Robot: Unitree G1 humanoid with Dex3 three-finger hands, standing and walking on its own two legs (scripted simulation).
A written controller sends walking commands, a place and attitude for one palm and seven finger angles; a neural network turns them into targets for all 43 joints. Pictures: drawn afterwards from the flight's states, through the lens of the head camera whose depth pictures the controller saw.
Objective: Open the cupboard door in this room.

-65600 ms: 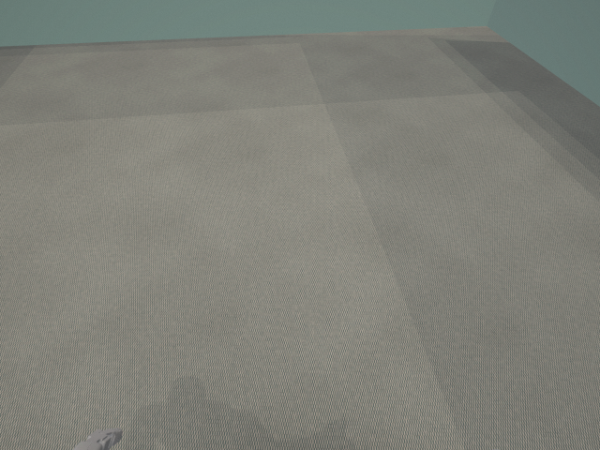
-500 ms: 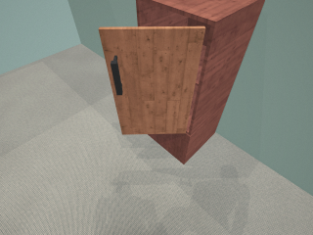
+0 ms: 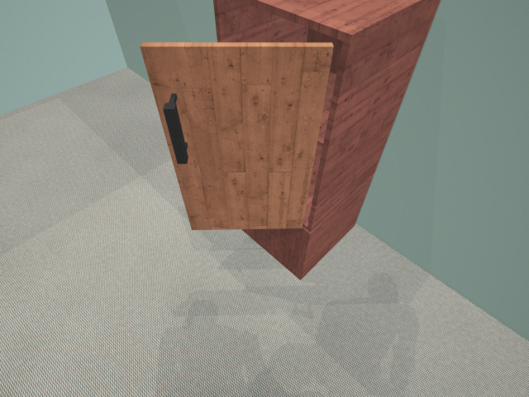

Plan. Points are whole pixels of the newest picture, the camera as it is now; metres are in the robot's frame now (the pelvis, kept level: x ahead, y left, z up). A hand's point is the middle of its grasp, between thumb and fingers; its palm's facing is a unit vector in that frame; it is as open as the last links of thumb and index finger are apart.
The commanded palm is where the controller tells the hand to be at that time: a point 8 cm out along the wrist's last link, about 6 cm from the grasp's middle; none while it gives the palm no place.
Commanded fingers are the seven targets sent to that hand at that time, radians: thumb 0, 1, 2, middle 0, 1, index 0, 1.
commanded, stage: come to a stop and stand still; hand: left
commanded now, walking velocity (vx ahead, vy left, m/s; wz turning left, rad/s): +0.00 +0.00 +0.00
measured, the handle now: (178, 129) +0.62 +0.23 +0.04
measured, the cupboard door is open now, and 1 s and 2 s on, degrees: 46 46 46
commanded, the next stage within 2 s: look again from close up in 0.26 s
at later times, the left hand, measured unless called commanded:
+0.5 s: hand out of the picture -0.03 +0.19 -0.18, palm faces +0.00 -0.98 -0.19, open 7.4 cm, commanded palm none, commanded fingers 0.00 0.90 0.90 -0.20 -0.30 -0.20 -0.30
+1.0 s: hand out of the picture -0.05 +0.27 -0.18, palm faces +0.02 -0.98 -0.20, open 7.4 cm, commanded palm none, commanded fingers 0.00 0.90 0.90 -0.20 -0.30 -0.20 -0.30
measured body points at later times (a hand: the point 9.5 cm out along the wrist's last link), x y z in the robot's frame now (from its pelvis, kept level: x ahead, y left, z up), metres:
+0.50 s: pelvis +0.00 +0.03 +0.00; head +0.01 +0.03 +0.44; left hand -0.02 +0.24 -0.16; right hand +0.00 -0.20 -0.16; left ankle +0.02 +0.11 -0.73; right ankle -0.12 -0.04 -0.72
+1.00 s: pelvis -0.04 +0.08 +0.00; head -0.02 +0.10 +0.45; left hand -0.05 +0.32 -0.16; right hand +0.00 -0.16 -0.14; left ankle +0.02 +0.11 -0.73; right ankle -0.07 -0.06 -0.73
